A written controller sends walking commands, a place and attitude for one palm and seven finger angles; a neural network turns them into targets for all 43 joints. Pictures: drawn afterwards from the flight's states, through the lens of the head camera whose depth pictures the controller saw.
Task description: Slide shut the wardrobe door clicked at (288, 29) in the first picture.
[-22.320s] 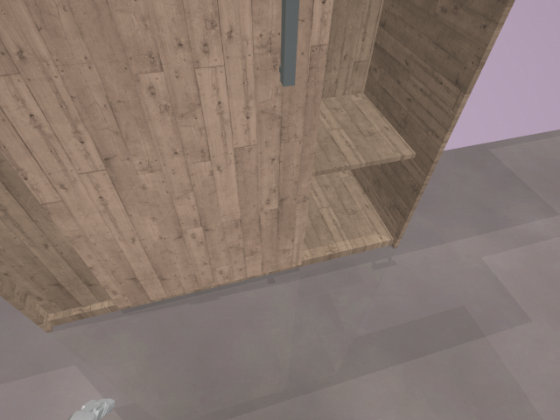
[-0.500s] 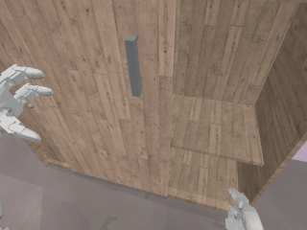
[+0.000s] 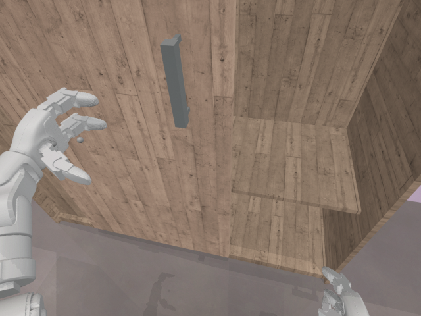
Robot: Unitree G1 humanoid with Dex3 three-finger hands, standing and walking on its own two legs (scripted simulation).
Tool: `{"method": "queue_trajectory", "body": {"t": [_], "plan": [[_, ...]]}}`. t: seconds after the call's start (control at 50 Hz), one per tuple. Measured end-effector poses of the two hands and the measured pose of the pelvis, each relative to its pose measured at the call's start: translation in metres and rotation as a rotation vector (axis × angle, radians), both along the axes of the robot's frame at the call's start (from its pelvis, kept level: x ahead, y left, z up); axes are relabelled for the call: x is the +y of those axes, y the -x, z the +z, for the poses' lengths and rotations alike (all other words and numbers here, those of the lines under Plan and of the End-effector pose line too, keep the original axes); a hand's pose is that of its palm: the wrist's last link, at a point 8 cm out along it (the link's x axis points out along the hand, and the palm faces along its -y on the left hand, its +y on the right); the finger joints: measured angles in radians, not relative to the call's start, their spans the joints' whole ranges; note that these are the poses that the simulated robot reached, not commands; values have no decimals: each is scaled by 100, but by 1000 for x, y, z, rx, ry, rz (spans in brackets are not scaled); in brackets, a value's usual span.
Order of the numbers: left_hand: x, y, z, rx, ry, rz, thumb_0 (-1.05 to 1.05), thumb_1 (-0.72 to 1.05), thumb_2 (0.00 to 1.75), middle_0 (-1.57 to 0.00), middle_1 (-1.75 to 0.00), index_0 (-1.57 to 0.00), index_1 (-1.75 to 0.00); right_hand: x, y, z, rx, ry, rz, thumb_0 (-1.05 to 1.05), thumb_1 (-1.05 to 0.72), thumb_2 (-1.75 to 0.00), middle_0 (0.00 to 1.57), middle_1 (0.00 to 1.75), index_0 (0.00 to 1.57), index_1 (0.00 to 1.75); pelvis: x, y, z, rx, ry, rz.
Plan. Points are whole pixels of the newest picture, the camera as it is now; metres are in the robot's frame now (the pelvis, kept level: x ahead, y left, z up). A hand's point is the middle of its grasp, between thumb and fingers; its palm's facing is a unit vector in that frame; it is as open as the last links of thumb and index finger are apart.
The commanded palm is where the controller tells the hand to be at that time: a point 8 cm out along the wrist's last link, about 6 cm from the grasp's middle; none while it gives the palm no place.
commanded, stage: move the hooked fingers beside the handle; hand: left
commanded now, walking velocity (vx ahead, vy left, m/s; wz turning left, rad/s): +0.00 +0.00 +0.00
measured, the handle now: (179, 83) +0.51 +0.10 +0.20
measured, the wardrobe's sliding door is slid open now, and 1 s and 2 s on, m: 0.44 0.44 0.44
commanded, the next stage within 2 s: feel for the door with the fingertips in 1.72 s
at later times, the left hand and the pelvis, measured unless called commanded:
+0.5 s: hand (104, 114) +0.40 +0.22 +0.21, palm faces -0.07 -1.00 -0.06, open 14.0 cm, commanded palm +0.39 +0.26 +0.21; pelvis +0.00 +0.00 +0.00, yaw +0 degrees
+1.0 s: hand (139, 88) +0.47 +0.17 +0.22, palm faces -0.11 -0.99 -0.01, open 14.0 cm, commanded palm +0.46 +0.23 +0.21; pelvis +0.01 -0.01 +0.00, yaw -2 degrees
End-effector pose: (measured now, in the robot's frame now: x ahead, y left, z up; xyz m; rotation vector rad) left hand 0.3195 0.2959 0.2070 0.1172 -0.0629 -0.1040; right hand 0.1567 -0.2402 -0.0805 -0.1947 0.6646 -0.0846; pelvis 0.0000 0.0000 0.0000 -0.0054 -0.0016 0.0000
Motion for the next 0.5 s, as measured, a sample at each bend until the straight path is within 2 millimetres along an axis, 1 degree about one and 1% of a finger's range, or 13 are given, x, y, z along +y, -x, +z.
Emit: {"method": "queue_trajectory", "body": {"t": [0.06, 0.12, 0.18, 0.24, 0.34, 0.38, 0.42, 0.5], "plan": [[-5, -3, 10, -87, 32, -14, -1, -50, 30, -30, -120, -31, -120, 2, -3, 1, 4, 16, 7, 1, -90, -89, 20, 30, 20, 30, -1, -2, 0, -7, 2, 6], [-4, -14, 15, -95, 52, 8, -1, -51, 30, -31, -121, -31, -120, 4, -6, 3, -6, 16, 5, 1, -90, -89, 20, 30, 20, 30, -1, -2, 0, -10, 2, 8], [-3, -27, 12, -27, 38, 31, -1, -51, 30, -31, -121, -31, -120, 5, -8, 3, -13, 4, -6, 1, -90, -89, 20, 30, 20, 30, 0, -1, 0, -4, 2, 7], [-9, -35, 7, 20, 17, 21, -1, -51, 30, -30, -121, -31, -120, 5, -8, 2, -11, -4, -14, 1, -90, -89, 20, 30, 20, 30, 2, -1, 0, 4, 0, 4], [-24, -40, 13, -44, 48, -28, -1, -50, 30, -30, -120, -30, -120, 5, -4, -1, 7, -3, -18, 1, -90, -89, 20, 30, 20, 30, 2, -5, 1, 6, -2, -1], [-24, -44, 15, -62, 72, -25, -1, -50, 30, -30, -121, -31, -120, 4, -1, -1, 17, 0, -23, 1, -90, -89, 20, 30, 20, 30, 1, -6, 0, 6, -2, -3], [-22, -49, 14, -47, 83, -5, -1, -50, 30, -31, -121, -31, -120, 2, 2, -2, 30, 3, -31, 1, -90, -89, 20, 30, 20, 30, -1, -6, 0, 6, -2, -3], [-19, -61, 1, 42, 55, 32, -1, -51, 30, -31, -121, -31, -120, -5, 12, -6, 64, 14, -53, 1, -90, -89, 20, 30, 20, 30, -1, -3, 0, 13, -1, 1]]}}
